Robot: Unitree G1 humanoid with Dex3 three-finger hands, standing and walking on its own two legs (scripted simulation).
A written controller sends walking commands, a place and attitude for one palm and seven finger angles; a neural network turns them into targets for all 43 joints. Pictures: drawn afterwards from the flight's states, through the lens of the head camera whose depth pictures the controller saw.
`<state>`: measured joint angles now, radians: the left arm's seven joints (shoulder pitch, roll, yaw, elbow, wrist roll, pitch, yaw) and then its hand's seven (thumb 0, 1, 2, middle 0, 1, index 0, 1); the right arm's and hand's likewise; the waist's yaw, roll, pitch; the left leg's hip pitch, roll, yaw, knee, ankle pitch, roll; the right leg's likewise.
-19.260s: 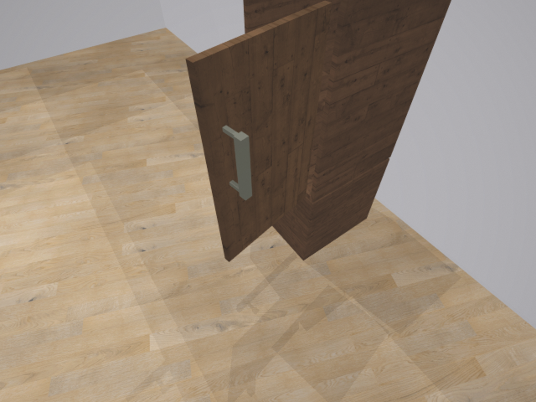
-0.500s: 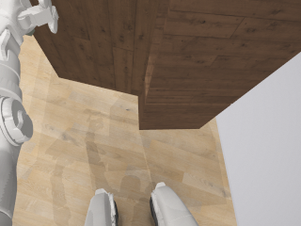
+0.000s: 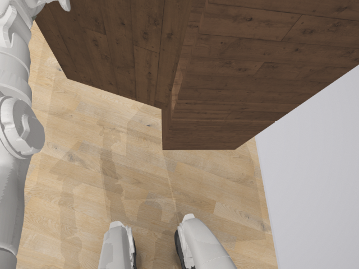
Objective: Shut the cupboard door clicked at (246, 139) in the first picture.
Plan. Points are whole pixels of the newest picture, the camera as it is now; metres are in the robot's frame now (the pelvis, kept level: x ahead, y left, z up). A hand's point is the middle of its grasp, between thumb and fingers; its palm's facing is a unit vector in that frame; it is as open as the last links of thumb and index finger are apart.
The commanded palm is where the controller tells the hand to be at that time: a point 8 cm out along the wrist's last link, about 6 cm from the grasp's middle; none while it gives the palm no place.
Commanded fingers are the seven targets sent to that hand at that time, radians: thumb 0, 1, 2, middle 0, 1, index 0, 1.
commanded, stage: pull the fist back off the door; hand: left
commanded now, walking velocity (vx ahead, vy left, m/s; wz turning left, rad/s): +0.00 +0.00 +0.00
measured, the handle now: out of the picture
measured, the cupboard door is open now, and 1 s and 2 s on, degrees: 72 70 70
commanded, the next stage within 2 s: draw the hand back to the body in 0.78 s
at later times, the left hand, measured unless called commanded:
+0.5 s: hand (66, 6) +0.57 +0.12 +0.14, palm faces +0.08 -1.00 -0.02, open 3.1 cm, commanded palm +0.53 +0.16 +0.13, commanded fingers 0.00 0.90 0.90 -1.30 -1.50 -1.30 -1.50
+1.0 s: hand (65, 28) +0.51 +0.12 +0.14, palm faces +0.08 -1.00 -0.01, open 3.1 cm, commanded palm +0.46 +0.17 +0.15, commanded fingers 0.00 0.90 0.90 -1.30 -1.50 -1.30 -1.50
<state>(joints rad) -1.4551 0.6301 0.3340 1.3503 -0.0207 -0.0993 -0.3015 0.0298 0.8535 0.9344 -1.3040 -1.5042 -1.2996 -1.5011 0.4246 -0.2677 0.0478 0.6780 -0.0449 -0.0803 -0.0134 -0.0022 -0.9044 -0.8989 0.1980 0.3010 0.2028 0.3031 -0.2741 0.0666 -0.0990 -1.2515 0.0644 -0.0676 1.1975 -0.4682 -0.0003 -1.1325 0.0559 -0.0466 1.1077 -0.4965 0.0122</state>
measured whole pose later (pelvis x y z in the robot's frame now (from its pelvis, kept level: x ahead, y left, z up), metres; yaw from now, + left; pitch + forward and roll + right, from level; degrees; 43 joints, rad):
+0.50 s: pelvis +0.02 -0.01 +0.04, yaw +1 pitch +23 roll -3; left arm -1.06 0.40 0.36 1.20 0.00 -0.31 0.01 0.01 0.90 0.90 -1.30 -1.50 -1.30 -1.50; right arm 0.50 -0.25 0.00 0.67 -0.05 0.02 0.07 0.00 -0.90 -0.90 0.20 0.30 0.20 0.30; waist -0.22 0.06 -0.12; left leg -0.98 0.06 -0.02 1.00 -0.43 -0.01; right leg -0.90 0.05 0.00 0.95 -0.46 0.01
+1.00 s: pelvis +0.02 -0.01 +0.04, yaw +2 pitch +19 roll -1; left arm -0.90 0.28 0.29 1.10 -0.06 -0.38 0.00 0.02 0.90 0.90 -1.31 -1.50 -1.30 -1.50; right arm 0.33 -0.23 0.00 0.65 -0.02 0.02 0.04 0.00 -0.91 -0.90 0.20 0.30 0.20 0.30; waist -0.14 0.05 -0.13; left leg -0.88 0.04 -0.02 0.98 -0.42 -0.01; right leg -0.80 0.03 0.00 0.96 -0.48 0.00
